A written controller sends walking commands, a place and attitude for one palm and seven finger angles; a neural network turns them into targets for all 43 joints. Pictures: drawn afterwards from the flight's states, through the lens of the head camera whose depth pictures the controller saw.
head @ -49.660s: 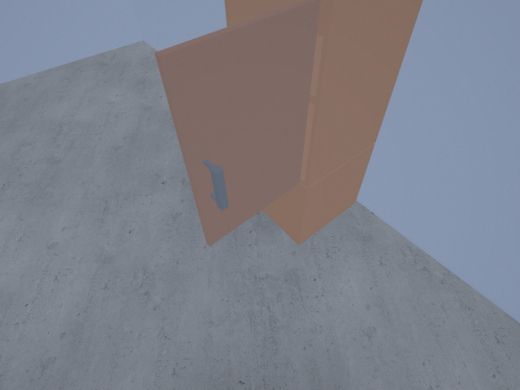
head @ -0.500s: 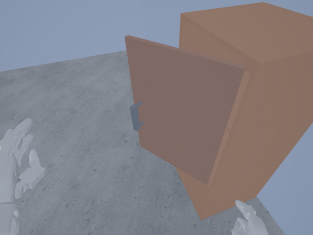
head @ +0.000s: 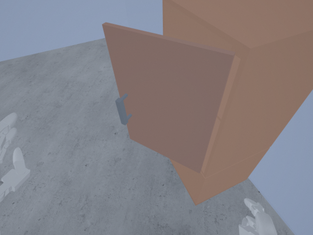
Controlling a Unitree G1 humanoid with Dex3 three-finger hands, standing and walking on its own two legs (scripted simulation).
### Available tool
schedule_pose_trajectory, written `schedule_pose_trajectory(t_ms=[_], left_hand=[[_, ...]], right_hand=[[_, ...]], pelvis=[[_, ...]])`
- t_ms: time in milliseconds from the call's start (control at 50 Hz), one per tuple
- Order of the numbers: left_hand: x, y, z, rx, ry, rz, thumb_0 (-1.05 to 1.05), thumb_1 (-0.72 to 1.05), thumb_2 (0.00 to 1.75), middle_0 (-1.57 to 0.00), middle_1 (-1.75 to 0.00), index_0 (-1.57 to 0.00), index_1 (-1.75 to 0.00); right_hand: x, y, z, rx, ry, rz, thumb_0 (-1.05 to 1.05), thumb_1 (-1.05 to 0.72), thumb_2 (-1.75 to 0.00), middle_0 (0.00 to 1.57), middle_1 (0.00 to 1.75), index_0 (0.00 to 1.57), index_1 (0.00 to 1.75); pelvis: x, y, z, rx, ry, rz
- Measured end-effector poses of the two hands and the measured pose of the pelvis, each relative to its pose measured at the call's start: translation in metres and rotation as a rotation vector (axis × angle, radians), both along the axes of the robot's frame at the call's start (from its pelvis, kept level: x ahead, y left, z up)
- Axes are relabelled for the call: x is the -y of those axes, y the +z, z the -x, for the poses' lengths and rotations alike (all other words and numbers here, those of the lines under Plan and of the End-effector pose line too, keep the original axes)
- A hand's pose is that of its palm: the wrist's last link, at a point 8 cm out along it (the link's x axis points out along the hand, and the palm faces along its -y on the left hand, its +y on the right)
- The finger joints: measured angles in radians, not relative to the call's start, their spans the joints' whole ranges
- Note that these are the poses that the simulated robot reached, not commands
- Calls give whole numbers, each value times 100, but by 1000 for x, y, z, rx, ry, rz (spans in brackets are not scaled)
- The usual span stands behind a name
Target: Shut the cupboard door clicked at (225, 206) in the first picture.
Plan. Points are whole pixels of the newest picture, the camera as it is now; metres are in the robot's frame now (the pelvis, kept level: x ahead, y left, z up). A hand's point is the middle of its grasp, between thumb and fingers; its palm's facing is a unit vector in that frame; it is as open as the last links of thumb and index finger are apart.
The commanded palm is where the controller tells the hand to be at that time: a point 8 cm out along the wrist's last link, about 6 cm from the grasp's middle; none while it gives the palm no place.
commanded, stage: step back with the hand held close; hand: left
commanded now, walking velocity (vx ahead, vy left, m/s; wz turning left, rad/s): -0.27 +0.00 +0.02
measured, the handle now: (125, 109) +0.59 +0.18 -0.08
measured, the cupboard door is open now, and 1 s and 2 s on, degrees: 35 35 35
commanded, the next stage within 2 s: stop stepping back and stand still in 1.16 s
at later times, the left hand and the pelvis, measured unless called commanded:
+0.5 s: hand out of the picture +0.12 +0.29 +0.16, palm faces +0.49 -0.75 -0.45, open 7.4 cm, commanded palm +0.05 +0.32 +0.18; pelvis -0.08 +0.02 -0.02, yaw +2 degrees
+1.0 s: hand out of the picture +0.03 +0.31 +0.17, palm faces +0.53 -0.71 -0.46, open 7.4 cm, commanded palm -0.04 +0.33 +0.18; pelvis -0.15 +0.02 -0.02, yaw +6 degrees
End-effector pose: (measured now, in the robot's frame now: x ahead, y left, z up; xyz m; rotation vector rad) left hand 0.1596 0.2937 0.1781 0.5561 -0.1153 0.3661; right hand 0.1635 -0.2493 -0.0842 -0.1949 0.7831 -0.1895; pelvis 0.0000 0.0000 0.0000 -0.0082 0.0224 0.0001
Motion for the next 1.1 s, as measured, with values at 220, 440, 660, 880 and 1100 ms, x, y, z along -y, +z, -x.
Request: schedule_pose_trajectory(t_ms=[220, 440, 660, 880, 1100], left_hand=[[-17, 4, 27, 43, -27, -31, 1, 89, 90, -21, -30, -21, -30], [-32, -4, 79, 136, 39, -27, 1, 89, 90, -21, -30, -21, -30], [-21, 0, 112, 201, 30, -73, 1, 89, 90, -21, -30, -21, -30], [-32, -1, 143, 214, -8, -101, 1, 89, 90, -21, -30, -21, -30], [-46, 7, 196, 258, 75, -44, 1, 89, 90, -21, -30, -21, -30]], right_hand=[[-14, 15, 24, 48, -15, 18, 2, -90, -90, 20, 30, 21, 30], [-26, 8, 68, 35, 51, 62, 2, -90, -90, 20, 30, 21, 30], [-21, -8, 105, 6, 77, 42, 2, -90, -90, 20, 30, 21, 30], [-18, 0, 142, -20, 52, 98, 2, -90, -90, 20, 30, 21, 30], [-51, 10, 150, 59, 138, 45, 2, -90, -90, 20, 30, 21, 30]], pelvis=[[-12, -4, 30, 2, -14, 5], [-17, -13, 67, 29, 20, 17], [-8, -21, 99, 35, 43, 17], [-16, -21, 131, 18, 71, 34], [-13, -12, 170, -81, 32, 78]])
